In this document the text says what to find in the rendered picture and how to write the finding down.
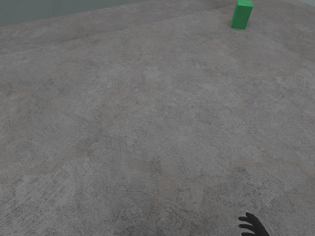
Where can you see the right robot hand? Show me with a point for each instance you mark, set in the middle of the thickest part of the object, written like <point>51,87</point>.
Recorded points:
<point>257,227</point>

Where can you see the carton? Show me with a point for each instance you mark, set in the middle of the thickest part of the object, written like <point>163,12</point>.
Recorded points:
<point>241,14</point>

